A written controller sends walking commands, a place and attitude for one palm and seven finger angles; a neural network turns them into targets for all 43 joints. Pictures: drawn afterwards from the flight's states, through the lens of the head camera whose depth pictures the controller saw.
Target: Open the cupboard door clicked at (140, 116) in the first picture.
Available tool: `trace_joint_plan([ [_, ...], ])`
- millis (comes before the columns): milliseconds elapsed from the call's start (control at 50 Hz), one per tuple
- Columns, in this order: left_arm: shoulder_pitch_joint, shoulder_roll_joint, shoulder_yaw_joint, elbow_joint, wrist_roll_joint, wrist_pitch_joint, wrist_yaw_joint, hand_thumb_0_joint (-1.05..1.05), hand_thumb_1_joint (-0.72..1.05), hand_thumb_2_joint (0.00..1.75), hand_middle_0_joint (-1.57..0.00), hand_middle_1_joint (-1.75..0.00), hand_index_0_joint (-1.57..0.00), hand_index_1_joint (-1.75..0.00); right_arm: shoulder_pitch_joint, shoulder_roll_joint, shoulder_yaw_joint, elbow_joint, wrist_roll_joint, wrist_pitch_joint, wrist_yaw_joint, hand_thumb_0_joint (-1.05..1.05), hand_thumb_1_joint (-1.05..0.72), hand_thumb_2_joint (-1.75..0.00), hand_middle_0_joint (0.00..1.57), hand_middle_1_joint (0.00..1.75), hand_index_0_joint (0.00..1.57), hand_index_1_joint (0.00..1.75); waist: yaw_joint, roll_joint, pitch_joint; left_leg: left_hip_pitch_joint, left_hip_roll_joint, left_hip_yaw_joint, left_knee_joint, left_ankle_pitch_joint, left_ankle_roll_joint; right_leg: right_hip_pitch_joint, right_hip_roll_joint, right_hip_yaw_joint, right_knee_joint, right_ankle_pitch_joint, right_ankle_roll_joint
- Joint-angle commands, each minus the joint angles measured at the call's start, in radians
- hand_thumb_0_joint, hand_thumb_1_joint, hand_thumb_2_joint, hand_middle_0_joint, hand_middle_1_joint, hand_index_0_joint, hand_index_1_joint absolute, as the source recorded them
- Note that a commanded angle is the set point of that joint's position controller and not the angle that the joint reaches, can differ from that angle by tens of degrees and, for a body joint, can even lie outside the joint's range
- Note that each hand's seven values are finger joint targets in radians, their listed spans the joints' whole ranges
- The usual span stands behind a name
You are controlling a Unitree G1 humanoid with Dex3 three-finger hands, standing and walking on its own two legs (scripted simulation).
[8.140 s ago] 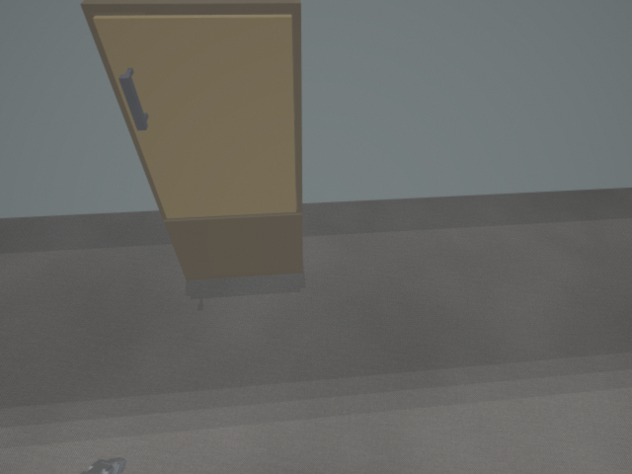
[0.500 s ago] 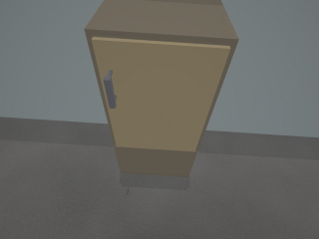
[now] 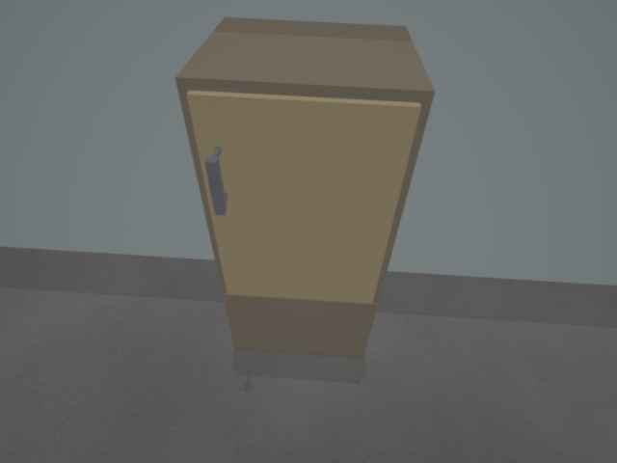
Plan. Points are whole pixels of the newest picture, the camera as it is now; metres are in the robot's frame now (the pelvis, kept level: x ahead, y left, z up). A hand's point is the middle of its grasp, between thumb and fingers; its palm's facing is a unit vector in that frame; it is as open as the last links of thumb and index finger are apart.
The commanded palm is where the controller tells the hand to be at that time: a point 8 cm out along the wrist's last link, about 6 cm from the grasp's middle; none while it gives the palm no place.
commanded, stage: shuffle to correct the standing spot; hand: left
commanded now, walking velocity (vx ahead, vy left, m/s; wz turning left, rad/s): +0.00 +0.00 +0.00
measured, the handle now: (218, 181) +0.63 +0.22 +0.02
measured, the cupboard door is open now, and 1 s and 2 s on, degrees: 0 0 0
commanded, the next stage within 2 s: come to a stop and stand still in 0.62 s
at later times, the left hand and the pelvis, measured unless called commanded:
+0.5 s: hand out of the picture -0.02 +0.18 -0.18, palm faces +0.07 -0.99 -0.15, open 7.4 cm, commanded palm none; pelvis +0.03 +0.02 -0.01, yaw +0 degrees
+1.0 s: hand (161, 434) +0.21 +0.24 -0.17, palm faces +0.02 -0.98 -0.22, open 7.3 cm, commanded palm none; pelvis +0.14 +0.06 +0.00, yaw +1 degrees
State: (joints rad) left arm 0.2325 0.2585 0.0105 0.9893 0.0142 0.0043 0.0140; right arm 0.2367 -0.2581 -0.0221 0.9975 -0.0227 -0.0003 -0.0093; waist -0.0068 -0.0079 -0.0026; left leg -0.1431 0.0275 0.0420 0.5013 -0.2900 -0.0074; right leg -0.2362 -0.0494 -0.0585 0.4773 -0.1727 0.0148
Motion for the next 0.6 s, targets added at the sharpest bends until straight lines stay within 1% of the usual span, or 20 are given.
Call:
trace_joint_plan([
  [0, 0.005, 0.15, 0.031, -0.046, 0.003, -0.022, 0.011, 0.0, 0.9, 0.9, -0.2, -0.3, -0.2, -0.3, 0.025, -0.126, -0.024, -0.036, 0.003, -0.01, 0.001, 0.0, -0.9, -0.9, 0.2, 0.3, 0.2, 0.3, 0.001, -0.004, 0.095, -0.154, 0.05, -0.075, -0.154, -0.094, 0.035, 0.004, -0.075, 0.129, -0.174, -0.215, -0.03],
  [80, 0.027, 0.132, 0.028, -0.027, 0.004, -0.019, 0.012, 0.0, 0.9, 0.9, -0.2, -0.3, -0.2, -0.3, 0.048, -0.116, -0.021, -0.014, 0.005, -0.01, 0.002, 0.0, -0.9, -0.9, 0.2, 0.3, 0.2, 0.3, 0.003, 0.004, 0.098, -0.179, 0.059, -0.086, -0.179, -0.124, 0.034, 0.018, -0.073, 0.112, -0.17, -0.203, -0.021],
  [100, 0.053, 0.096, 0.021, -0.014, 0.003, -0.017, 0.014, 0.0, 0.9, 0.9, -0.2, -0.3, -0.2, -0.3, 0.069, -0.083, -0.013, -0.002, 0.003, -0.006, 0.003, 0.0, -0.9, -0.9, 0.2, 0.3, 0.2, 0.3, 0.004, -0.008, 0.078, -0.172, 0.053, -0.081, -0.175, -0.141, 0.03, 0.027, -0.073, 0.112, -0.173, -0.23, -0.016],
  [140, 0.088, 0.074, 0.019, -0.005, 0.008, -0.009, 0.016, 0.0, 0.9, 0.9, -0.2, -0.3, -0.2, -0.3, 0.112, -0.06, -0.01, 0.015, 0.001, 0.006, 0.003, 0.0, -0.9, -0.9, 0.2, 0.3, 0.2, 0.3, 0.003, -0.018, 0.081, -0.176, 0.047, -0.071, -0.169, -0.233, 0.031, 0.009, -0.066, 0.11, -0.17, -0.344, -0.014],
  [180, 0.108, 0.067, 0.024, -0.001, 0.011, -0.004, 0.016, 0.0, 0.9, 0.9, -0.2, -0.3, -0.2, -0.3, 0.131, -0.059, -0.011, 0.025, -0.002, 0.012, 0.002, 0.0, -0.9, -0.9, 0.2, 0.3, 0.2, 0.3, 0.006, -0.025, 0.114, -0.202, 0.045, -0.071, -0.16, -0.289, 0.037, -0.022, -0.062, 0.118, -0.168, -0.412, -0.02],
  [240, 0.14, 0.054, 0.03, 0.002, 0.01, -0.005, 0.013, 0.0, 0.9, 0.9, -0.2, -0.3, -0.2, -0.3, 0.164, -0.042, -0.011, 0.035, 0.0, 0.012, 0.0, 0.0, -0.9, -0.9, 0.2, 0.3, 0.2, 0.3, 0.005, -0.037, 0.144, -0.215, 0.037, -0.067, -0.136, -0.276, 0.047, -0.038, -0.061, 0.125, -0.152, -0.413, -0.035],
  [280, 0.149, 0.027, 0.035, 0.006, 0.009, -0.004, 0.009, 0.0, 0.9, 0.9, -0.2, -0.3, -0.2, -0.3, 0.187, -0.037, -0.015, 0.042, 0.001, 0.011, -0.004, 0.0, -0.9, -0.9, 0.2, 0.3, 0.2, 0.3, -0.001, 0.008, 0.161, -0.219, 0.05, -0.086, -0.166, -0.325, 0.056, -0.06, -0.037, 0.096, -0.107, -0.399, -0.035],
  [300, 0.16, 0.012, 0.035, 0.007, 0.01, -0.004, 0.006, 0.0, 0.9, 0.9, -0.2, -0.3, -0.2, -0.3, 0.193, -0.039, -0.017, 0.045, 0.001, 0.01, -0.006, 0.0, -0.9, -0.9, 0.2, 0.3, 0.2, 0.3, 0.0, 0.039, 0.149, -0.217, 0.063, -0.104, -0.188, -0.358, 0.063, -0.058, -0.023, 0.073, -0.077, -0.379, -0.032],
  [340, 0.171, -0.017, 0.035, 0.009, 0.012, -0.008, 0.002, 0.0, 0.9, 0.9, -0.2, -0.3, -0.2, -0.3, 0.203, -0.05, -0.023, 0.048, 0.004, 0.002, -0.01, 0.0, -0.9, -0.9, 0.2, 0.3, 0.2, 0.3, 0.001, 0.115, 0.143, -0.22, 0.106, -0.159, -0.245, -0.402, 0.084, -0.041, 0.009, 0.018, 0.01, -0.295, -0.03],
  [380, 0.19, -0.056, 0.032, 0.014, 0.014, -0.013, -0.003, 0.0, 0.9, 0.9, -0.2, -0.3, -0.2, -0.3, 0.187, -0.052, -0.028, 0.048, 0.007, -0.005, -0.014, 0.0, -0.9, -0.9, 0.2, 0.3, 0.2, 0.3, 0.014, 0.125, 0.159, -0.234, 0.145, -0.2, -0.268, -0.415, 0.106, -0.022, 0.029, -0.019, 0.069, -0.199, -0.029],
  [400, 0.209, -0.065, 0.031, 0.021, 0.015, -0.018, -0.004, 0.0, 0.9, 0.9, -0.2, -0.3, -0.2, -0.3, 0.179, -0.046, -0.027, 0.048, 0.01, -0.009, -0.014, 0.0, -0.9, -0.9, 0.2, 0.3, 0.2, 0.3, 0.023, 0.101, 0.152, -0.244, 0.14, -0.188, -0.244, -0.39, 0.106, 0.011, 0.023, -0.012, 0.053, -0.185, -0.032],
  [420, 0.237, -0.063, 0.035, 0.031, 0.014, -0.022, -0.003, 0.0, 0.9, 0.9, -0.2, -0.3, -0.2, -0.3, 0.169, -0.035, -0.025, 0.046, 0.01, -0.01, -0.014, 0.0, -0.9, -0.9, 0.2, 0.3, 0.2, 0.3, 0.035, 0.076, 0.151, -0.274, 0.115, -0.157, -0.2, -0.376, 0.097, 0.048, 0.007, 0.019, 0.018, -0.22, -0.039],
  [440, 0.265, -0.047, 0.042, 0.04, 0.014, -0.027, 0.0, 0.0, 0.9, 0.9, -0.2, -0.3, -0.2, -0.3, 0.161, -0.015, -0.023, 0.041, 0.012, -0.011, -0.013, 0.0, -0.9, -0.9, 0.2, 0.3, 0.2, 0.3, 0.046, 0.022, 0.165, -0.313, 0.07, -0.122, -0.127, -0.342, 0.084, 0.068, -0.025, 0.089, -0.029, -0.279, -0.058],
  [460, 0.293, -0.027, 0.049, 0.051, 0.012, -0.031, 0.006, 0.0, 0.9, 0.9, -0.2, -0.3, -0.2, -0.3, 0.158, 0.014, -0.016, 0.035, 0.013, -0.014, -0.012, 0.0, -0.9, -0.9, 0.2, 0.3, 0.2, 0.3, 0.054, -0.052, 0.193, -0.376, 0.015, -0.065, -0.02, -0.289, 0.065, 0.095, -0.088, 0.205, -0.096, -0.351, -0.096],
  [480, 0.345, 0.009, 0.061, 0.069, 0.008, -0.036, 0.014, 0.0, 0.9, 0.9, -0.2, -0.3, -0.2, -0.3, 0.149, 0.05, -0.011, 0.026, 0.014, -0.016, -0.008, 0.0, -0.9, -0.9, 0.2, 0.3, 0.2, 0.3, 0.069, -0.168, 0.184, -0.429, -0.03, 0.017, 0.132, -0.207, 0.047, 0.142, -0.188, 0.348, -0.19, -0.407, -0.144],
  [500, 0.382, 0.035, 0.07, 0.082, 0.006, -0.043, 0.022, 0.0, 0.9, 0.9, -0.2, -0.3, -0.2, -0.3, 0.133, 0.06, -0.014, 0.016, 0.012, -0.019, -0.004, 0.0, -0.9, -0.9, 0.2, 0.3, 0.2, 0.3, 0.067, -0.237, 0.147, -0.437, -0.021, 0.045, 0.265, -0.19, 0.042, 0.156, -0.277, 0.466, -0.27, -0.418, -0.192],
  [520, 0.377, 0.034, 0.072, 0.075, 0.007, -0.047, 0.027, 0.0, 0.9, 0.9, -0.2, -0.3, -0.2, -0.3, 0.109, 0.053, -0.019, 0.003, 0.011, -0.021, 0.0, 0.0, -0.9, -0.9, 0.2, 0.3, 0.2, 0.3, 0.067, -0.2, 0.144, -0.445, 0.004, 0.008, 0.349, -0.224, 0.044, 0.13, -0.305, 0.496, -0.301, -0.426, -0.223],
  [540, 0.338, 0.036, 0.074, 0.065, 0.01, -0.047, 0.032, 0.0, 0.9, 0.9, -0.2, -0.3, -0.2, -0.3, 0.114, 0.052, -0.023, -0.007, 0.013, -0.021, 0.003, 0.0, -0.9, -0.9, 0.2, 0.3, 0.2, 0.3, 0.045, -0.173, 0.148, -0.42, 0.029, -0.022, 0.356, -0.235, 0.048, 0.076, -0.313, 0.478, -0.292, -0.434, -0.227],
  [560, 0.277, 0.027, 0.075, 0.05, 0.014, -0.046, 0.034, 0.0, 0.9, 0.9, -0.2, -0.3, -0.2, -0.3, 0.138, 0.067, -0.024, 0.0, 0.014, -0.026, 0.008, 0.0, -0.9, -0.9, 0.2, 0.3, 0.2, 0.3, 0.012, -0.174, 0.131, -0.342, 0.048, -0.04, 0.273, -0.229, 0.054, 0.012, -0.298, 0.408, -0.245, -0.39, -0.206],
  [580, 0.206, 0.009, 0.069, 0.033, 0.015, -0.041, 0.032, 0.0, 0.9, 0.9, -0.2, -0.3, -0.2, -0.3, 0.196, 0.081, -0.022, 0.023, 0.016, -0.029, 0.009, 0.0, -0.9, -0.9, 0.2, 0.3, 0.2, 0.3, -0.035, -0.148, 0.128, -0.17, 0.039, -0.013, 0.133, -0.161, 0.053, -0.117, -0.251, 0.296, -0.183, -0.358, -0.17],
])
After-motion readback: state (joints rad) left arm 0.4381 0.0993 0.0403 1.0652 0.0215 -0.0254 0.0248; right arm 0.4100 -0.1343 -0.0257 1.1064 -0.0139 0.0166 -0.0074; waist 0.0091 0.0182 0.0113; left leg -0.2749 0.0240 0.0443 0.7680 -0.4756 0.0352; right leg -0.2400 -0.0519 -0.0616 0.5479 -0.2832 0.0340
